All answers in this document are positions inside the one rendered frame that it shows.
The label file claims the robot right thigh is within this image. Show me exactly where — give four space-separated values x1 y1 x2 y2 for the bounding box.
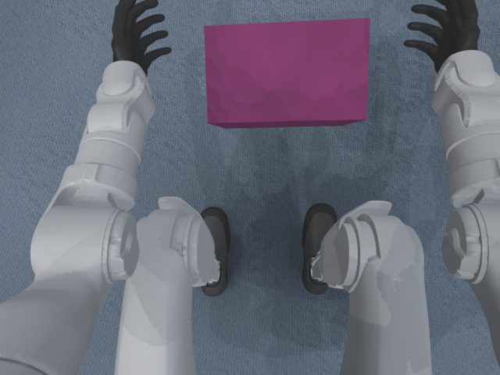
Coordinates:
331 214 432 375

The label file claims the left robot forearm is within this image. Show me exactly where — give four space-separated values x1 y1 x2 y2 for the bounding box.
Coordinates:
30 60 155 274

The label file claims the right robot upper arm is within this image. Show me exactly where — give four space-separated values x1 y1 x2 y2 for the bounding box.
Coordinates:
441 203 500 368

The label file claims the right robot hand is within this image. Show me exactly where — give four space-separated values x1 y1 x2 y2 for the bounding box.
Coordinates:
404 0 480 73

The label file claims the right robot forearm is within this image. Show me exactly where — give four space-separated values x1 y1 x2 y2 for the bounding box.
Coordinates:
431 50 500 209

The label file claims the carton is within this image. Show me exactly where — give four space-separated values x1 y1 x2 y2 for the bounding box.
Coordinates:
204 18 370 128

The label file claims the left robot hand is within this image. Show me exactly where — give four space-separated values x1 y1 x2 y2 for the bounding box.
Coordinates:
111 0 172 76

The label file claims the left robot upper arm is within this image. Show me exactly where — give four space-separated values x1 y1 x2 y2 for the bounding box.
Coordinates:
0 205 140 375

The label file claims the robot right shin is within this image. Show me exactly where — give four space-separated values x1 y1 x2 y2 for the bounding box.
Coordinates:
311 201 424 289

